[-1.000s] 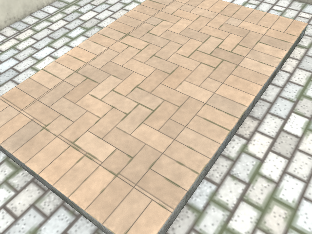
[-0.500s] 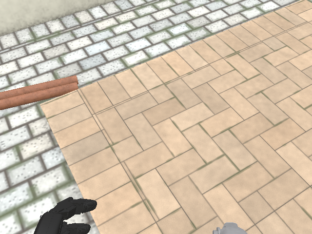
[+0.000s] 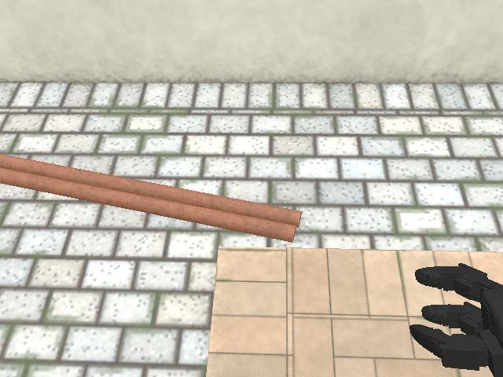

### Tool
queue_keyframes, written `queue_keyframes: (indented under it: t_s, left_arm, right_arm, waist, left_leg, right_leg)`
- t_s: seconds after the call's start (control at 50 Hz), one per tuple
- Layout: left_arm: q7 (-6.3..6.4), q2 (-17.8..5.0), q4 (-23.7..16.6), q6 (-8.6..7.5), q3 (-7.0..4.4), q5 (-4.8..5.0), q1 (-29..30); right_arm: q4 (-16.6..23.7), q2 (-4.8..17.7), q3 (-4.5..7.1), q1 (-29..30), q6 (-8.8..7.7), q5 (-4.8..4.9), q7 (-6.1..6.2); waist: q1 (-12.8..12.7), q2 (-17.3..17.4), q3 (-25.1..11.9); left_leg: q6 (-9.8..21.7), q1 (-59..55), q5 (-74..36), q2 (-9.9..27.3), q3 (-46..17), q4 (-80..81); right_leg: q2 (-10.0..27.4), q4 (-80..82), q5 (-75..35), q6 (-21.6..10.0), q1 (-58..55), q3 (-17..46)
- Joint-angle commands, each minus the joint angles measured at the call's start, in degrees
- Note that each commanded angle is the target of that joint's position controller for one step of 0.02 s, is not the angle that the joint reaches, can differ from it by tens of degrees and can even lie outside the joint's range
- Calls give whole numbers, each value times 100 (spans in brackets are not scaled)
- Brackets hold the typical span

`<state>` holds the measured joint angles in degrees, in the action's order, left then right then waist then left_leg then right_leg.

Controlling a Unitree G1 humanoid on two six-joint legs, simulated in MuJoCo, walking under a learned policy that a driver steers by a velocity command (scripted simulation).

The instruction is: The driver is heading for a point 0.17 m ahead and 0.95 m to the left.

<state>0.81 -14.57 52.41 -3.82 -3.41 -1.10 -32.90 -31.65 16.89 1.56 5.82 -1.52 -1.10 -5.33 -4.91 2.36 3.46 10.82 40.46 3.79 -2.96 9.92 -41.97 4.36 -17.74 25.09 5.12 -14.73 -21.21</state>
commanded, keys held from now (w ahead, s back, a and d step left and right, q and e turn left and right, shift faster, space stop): w+q+shift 1.00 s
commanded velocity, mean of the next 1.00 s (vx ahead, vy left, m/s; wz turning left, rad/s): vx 1.00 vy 0.00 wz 1.00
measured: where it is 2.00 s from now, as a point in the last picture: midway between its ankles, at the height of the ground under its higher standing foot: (31, 136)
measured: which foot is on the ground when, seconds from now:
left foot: up 0.00-0.04, down 0.06-0.44, up 0.46-0.90, down 0.92-1.00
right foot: down 0.00-0.04, up 0.06-0.44, down 0.46-0.96, up 0.98-1.00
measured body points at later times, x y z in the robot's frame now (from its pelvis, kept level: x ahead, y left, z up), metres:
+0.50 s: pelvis +0.50 +0.01 -0.01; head +0.53 +0.03 +0.44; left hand +0.65 +0.32 -0.05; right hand +0.61 -0.28 -0.12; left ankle +0.23 +0.00 -0.65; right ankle +0.67 -0.06 -0.71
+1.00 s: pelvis +0.87 +0.26 -0.06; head +0.90 +0.30 +0.39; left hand +0.61 +0.35 -0.18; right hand +1.19 +0.32 -0.16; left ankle +0.92 +0.35 -0.76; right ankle +0.79 -0.04 -0.60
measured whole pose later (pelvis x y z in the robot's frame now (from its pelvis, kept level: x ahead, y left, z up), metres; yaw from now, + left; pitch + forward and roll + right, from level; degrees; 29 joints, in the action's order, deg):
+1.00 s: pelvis +0.87 +0.26 -0.06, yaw +62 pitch +1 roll +1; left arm 1.5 -14.6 51.6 -2.0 -0.3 -0.4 -26.2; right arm -40.8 17.2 2.3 -1.7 -0.1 -3.1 -2.7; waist -1.6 0.6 5.1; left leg 11.3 26.9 13.0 -10.1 9.9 -33.7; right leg 4.8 -73.1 24.7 6.3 0.0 -9.0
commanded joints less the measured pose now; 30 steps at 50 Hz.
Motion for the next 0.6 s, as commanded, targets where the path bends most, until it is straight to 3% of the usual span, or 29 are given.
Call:
queue_keyframes:
  t_s: [0.02,0.04,0.06,0.08,0.1,0.12,0.14,0.16,0.2,0.22,0.26,0.3,0.36,0.38,0.4,0.42,0.44,0.46,0.48,0.5,0.52,0.54,0.56,0.58,0.6]
  left_arm:
    - [87,-1463,-909,73,-338,33,1304]
    - [67,-1259,-932,114,-325,-41,1408]
    - [-1,-496,-1175,138,-157,-207,1432]
    - [14,-598,-1934,63,-135,-47,1196]
    - [30,-751,-2048,-102,-83,-35,1593]
    - [57,-896,-1987,-184,-51,-39,1841]
    - [82,-892,-1963,-186,-22,-112,2070]
    - [92,-867,-1885,-113,4,-211,2011]
    - [44,-895,-1892,113,30,-290,2061]
    - [10,-808,-2015,167,68,-296,2355]
    - [-92,-572,-2383,171,210,-254,3290]
    - [-164,-346,-2520,165,320,-190,3696]
    - [-192,-500,-2594,171,302,-94,3994]
    - [-177,-514,-2615,179,296,-76,3969]
    - [-138,-583,-2521,172,261,-65,3652]
    - [-80,-886,-2331,151,139,-39,2948]
    - [-17,-1180,-2032,127,-33,7,1718]
    - [96,-1550,-1758,84,-219,-66,437]
    - [143,-1807,-1694,29,-269,-304,109]
    - [46,-1821,-1775,17,-315,-249,663]
    - [24,-1160,-1890,41,-183,-199,1429]
    - [-18,-748,-1833,55,-94,-184,1740]
    - [-37,-654,-1648,58,-68,-182,1656]
    - [-13,-686,-1443,22,-58,-130,1532]
    - [-63,-601,-1258,-40,-44,-38,1427]
  right_arm:
    - [-733,929,476,-3238,12,64,192]
    - [-955,1012,611,-3517,23,98,334]
    - [-845,1323,708,-2967,70,164,389]
    - [-527,1750,748,-2777,151,-40,366]
    - [-490,1617,754,-2996,144,-58,446]
    - [-624,1319,690,-2889,60,-35,509]
    - [-732,1195,633,-2795,-67,-19,552]
    - [-747,1099,568,-2613,-169,12,589]
    - [-874,852,410,-2691,-340,57,573]
    - [-931,842,382,-2785,-391,85,564]
    - [-972,836,358,-2796,-434,72,571]
    - [-1096,868,369,-2902,-437,125,537]
    - [-1239,1069,437,-3189,-413,192,508]
    - [-1281,1104,446,-3180,-386,203,522]
    - [-1303,1158,462,-3123,-376,198,535]
    - [-1311,1324,497,-3036,-368,151,529]
    - [-1256,1530,536,-2697,-393,95,486]
    - [-1208,1345,500,-2449,-472,49,457]
    - [-1049,231,246,-2851,-470,93,519]
    - [-794,538,203,-3084,-423,226,579]
    - [-939,869,261,-2594,-323,32,564]
    - [-981,882,281,-2304,-231,-29,478]
    - [-976,817,294,-1986,-141,-57,397]
    - [-901,627,267,-2076,-48,-60,308]
    - [-845,486,229,-1955,56,-78,246]
  waist:
    - [2079,-1028,-1293]
    - [2023,-616,-1192]
    - [1374,363,-792]
    - [953,582,-1882]
    - [1108,-157,-1915]
    - [978,-726,-1063]
    - [743,-1037,-600]
    - [504,-1189,-422]
    - [297,-985,-102]
    - [319,-903,16]
    - [489,-681,290]
    - [682,-282,153]
    - [963,-100,0]
    - [928,-66,-38]
    - [750,69,-274]
    - [414,41,-718]
    - [-335,35,-1275]
    - [-967,-95,-1719]
    - [-517,-1650,-2268]
    - [-97,-2568,-2717]
    - [43,-1425,-1714]
    - [111,-796,-1008]
    - [114,-419,-614]
    - [293,-734,-438]
    - [383,-771,-209]
  left_leg:
    - [333,-4065,194,-475,-175,407]
    - [461,-5085,505,-220,-814,829]
    - [583,-5367,34,366,-1977,182]
    - [1743,-6815,405,1302,-4802,1317]
    - [1746,-6621,1114,1641,-5783,2406]
    - [1529,-5795,1087,1539,-5535,2763]
    - [1383,-4955,505,1302,-5112,2806]
    - [1206,-4356,34,1014,-4540,2815]
    - [1227,-3281,-675,842,-4278,2882]
    - [1176,-2964,-565,739,-4118,2974]
    - [911,-2347,-748,338,-3674,3162]
    - [587,-2107,-1476,64,-3374,3084]
    - [377,-2665,-2006,235,-3586,2955]
    - [267,-2770,-2268,231,-3541,2828]
    - [108,-2807,-2857,251,-3537,2425]
    - [-49,-2893,-3428,255,-3487,1576]
    - [-169,-2557,-3929,176,-3371,220]
    - [-287,-1740,-3050,-82,-3124,-1420]
    - [-315,-559,2737,-544,-2529,-3507]
    - [-374,164,2322,-446,-1995,-4304]
    - [-362,272,1485,19,-1909,-3970]
    - [-413,144,1083,282,-1741,-3655]
    - [-425,6,1072,441,-1668,-3428]
    - [-459,-105,1110,576,-1676,-3228]
    - [-469,-187,1110,738,-1686,-2905]
  right_leg:
    - [1068,-3086,-8160,-788,1550,542]
    - [660,-4763,-4818,-743,2782,697]
    - [-186,-6720,145,-662,4451,870]
    - [-612,-7880,599,-411,6129,1843]
    - [-361,-7609,108,-368,6530,2544]
    - [-106,-6980,-260,-380,6516,2650]
    - [32,-6513,-326,-337,6190,2645]
    - [159,-6178,-308,-286,5840,2655]
    - [302,-5571,-69,-106,5460,2607]
    - [373,-5096,-26,-57,5467,2578]
    - [316,-3908,-1075,-75,5210,2341]
    - [49,-2958,-2470,-185,4482,2141]
    - [-231,-2061,-3030,-322,4006,2110]
    - [-343,-1679,-2962,-336,3643,2077]
    - [-461,-1561,-2834,-363,2935,2127]
    - [-549,-1593,-2321,-462,2097,2239]
    - [-597,-1833,-2075,-532,837,2157]
    - [-77,-2009,-1032,-646,-501,2539]
    - [1837,-1559,293,-886,-1446,4699]
    - [2371,-386,457,-1195,-1077,7148]
    - [2010,-68,851,-1226,5,6418]
    - [1761,-121,601,-1236,905,5384]
    - [1471,15,54,-1108,1417,4623]
    - [1443,71,-381,-1132,1783,4144]
    - [1353,204,-811,-1047,2064,3670]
